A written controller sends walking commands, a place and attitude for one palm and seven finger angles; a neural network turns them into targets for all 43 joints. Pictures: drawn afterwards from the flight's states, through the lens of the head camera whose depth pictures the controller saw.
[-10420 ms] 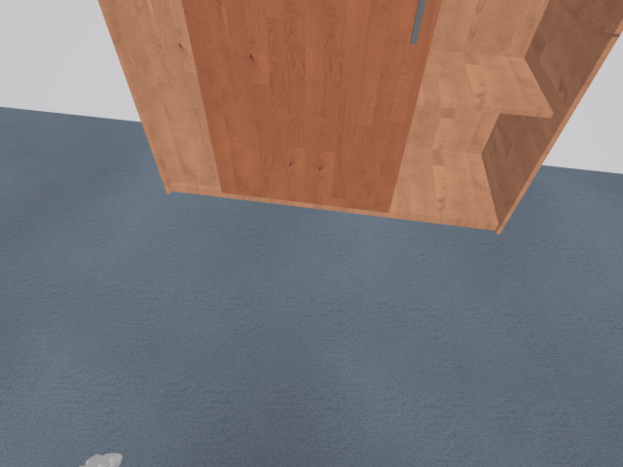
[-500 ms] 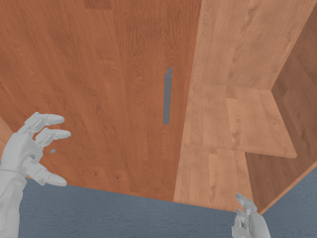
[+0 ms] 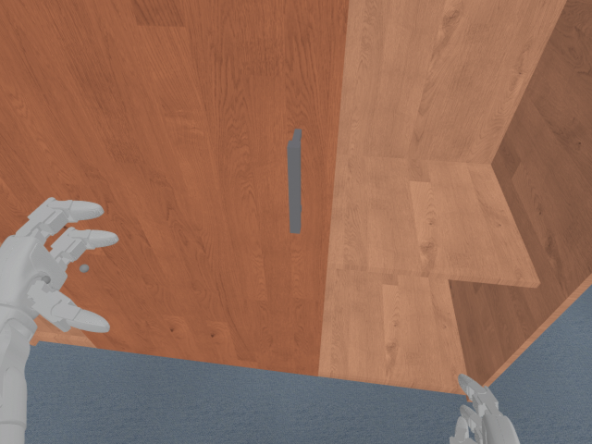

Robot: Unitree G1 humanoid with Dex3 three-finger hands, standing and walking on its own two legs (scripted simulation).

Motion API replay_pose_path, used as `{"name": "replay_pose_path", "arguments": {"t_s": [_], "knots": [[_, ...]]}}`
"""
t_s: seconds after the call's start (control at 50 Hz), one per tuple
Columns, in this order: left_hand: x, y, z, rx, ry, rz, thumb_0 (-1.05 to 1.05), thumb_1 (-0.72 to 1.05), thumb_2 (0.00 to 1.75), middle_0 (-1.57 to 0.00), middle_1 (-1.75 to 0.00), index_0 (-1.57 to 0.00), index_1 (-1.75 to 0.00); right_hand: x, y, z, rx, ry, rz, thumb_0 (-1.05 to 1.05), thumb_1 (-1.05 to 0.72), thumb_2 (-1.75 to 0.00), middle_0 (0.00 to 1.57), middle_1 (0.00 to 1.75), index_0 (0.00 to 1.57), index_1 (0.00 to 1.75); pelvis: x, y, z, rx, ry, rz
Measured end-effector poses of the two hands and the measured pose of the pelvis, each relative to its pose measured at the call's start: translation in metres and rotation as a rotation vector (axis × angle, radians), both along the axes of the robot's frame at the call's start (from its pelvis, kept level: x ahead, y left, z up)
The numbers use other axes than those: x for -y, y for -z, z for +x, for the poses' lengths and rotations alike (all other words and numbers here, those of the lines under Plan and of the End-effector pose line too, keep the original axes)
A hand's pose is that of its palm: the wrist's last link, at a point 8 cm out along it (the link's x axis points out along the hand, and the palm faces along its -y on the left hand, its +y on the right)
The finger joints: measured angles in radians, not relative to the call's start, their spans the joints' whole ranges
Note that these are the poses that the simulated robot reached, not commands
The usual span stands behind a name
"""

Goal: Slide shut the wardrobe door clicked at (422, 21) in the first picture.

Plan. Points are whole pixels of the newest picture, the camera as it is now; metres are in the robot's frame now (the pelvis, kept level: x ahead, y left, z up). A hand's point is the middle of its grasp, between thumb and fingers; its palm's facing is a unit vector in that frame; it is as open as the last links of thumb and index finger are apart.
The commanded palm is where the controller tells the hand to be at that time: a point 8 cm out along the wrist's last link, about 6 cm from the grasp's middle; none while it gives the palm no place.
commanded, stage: raise the hand with hooked fingers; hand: left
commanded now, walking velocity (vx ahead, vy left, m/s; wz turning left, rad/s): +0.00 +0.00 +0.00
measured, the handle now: (296, 184) +0.47 +0.04 +0.12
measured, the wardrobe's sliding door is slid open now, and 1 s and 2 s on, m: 0.49 0.49 0.49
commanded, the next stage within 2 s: move the hooked fingers beside the handle in 0.14 s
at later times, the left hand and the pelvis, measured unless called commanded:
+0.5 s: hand (122, 260) +0.29 +0.24 +0.14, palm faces +0.01 -1.00 -0.04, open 14.0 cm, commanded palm +0.27 +0.28 +0.14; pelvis +0.00 +0.00 +0.00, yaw +1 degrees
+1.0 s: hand (187, 229) +0.35 +0.18 +0.13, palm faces -0.02 -1.00 -0.03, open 14.0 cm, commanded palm +0.33 +0.23 +0.13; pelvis +0.01 -0.01 +0.00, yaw -1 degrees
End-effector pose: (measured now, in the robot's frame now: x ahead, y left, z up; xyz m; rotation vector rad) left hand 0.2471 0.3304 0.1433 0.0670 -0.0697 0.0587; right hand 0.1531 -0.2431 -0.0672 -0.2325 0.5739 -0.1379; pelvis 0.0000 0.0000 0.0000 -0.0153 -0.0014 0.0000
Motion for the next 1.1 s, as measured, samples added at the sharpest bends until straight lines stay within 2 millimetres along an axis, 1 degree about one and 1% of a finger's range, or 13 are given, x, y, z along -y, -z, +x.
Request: {"name": "replay_pose_path", "arguments": {"t_s": [0.28, 0.38, 0.54, 0.64, 0.96, 1.1], "knots": [[0.004, -0.001, -0.002, -0.014, 0.0, 0.004, -0.02, -0.5, 0.3, -0.31, -1.2, -0.3, -1.2, -0.004, 0.001, 0.008, 0.02, -0.019, 0.024, 0.01, -0.9, -0.9, 0.2, 0.3, 0.2, 0.3, 0.005, 0.0, -0.002, 0.0, -0.004, 0.002], [0.014, 0.001, 0.002, -0.001, 0.018, -0.009, -0.02, -0.5, 0.3, -0.3, -1.2, -0.3, -1.2, -0.004, 0.002, 0.009, 0.018, -0.024, 0.021, 0.01, -0.9, -0.9, 0.2, 0.3, 0.2, 0.3, 0.005, 0.0, -0.002, 0.001, -0.01, 0.002], [0.043, 0.004, 0.026, -0.004, 0.055, -0.021, -0.02, -0.5, 0.3, -0.3, -1.2, -0.3, -1.2, -0.005, 0.004, 0.009, 0.007, -0.012, 0.024, 0.01, -0.9, -0.9, 0.2, 0.3, 0.2, 0.3, 0.005, 0.0, -0.002, -0.001, -0.007, 0.007], [0.055, 0.003, 0.04, -0.002, 0.06, -0.024, -0.02, -0.5, 0.3, -0.31, -1.2, -0.3, -1.2, -0.004, 0.005, 0.006, 0.0, 0.005, 0.037, 0.01, -0.9, -0.9, 0.2, 0.3, 0.2, 0.3, 0.005, 0.0, 0.0, -0.005, 0.001, 0.01], [0.094, 0.011, 0.077, -0.03, 0.078, -0.036, -0.02, -0.5, 0.3, -0.3, -1.2, -0.3, -1.2, 0.005, 0.017, -0.005, -0.082, 0.033, 0.047, 0.01, -0.9, -0.9, 0.2, 0.3, 0.2, 0.3, 0.009, 0.0, 0.004, -0.025, 0.009, 0.016], [0.108, 0.011, 0.093, -0.029, 0.084, -0.039, -0.02, -0.5, 0.3, -0.3, -1.2, -0.3, -1.2, 0.008, 0.02, -0.008, -0.106, 0.046, 0.056, 0.01, -0.9, -0.9, 0.2, 0.3, 0.2, 0.3, 0.011, 0.0, 0.007, -0.032, 0.015, 0.017]]}}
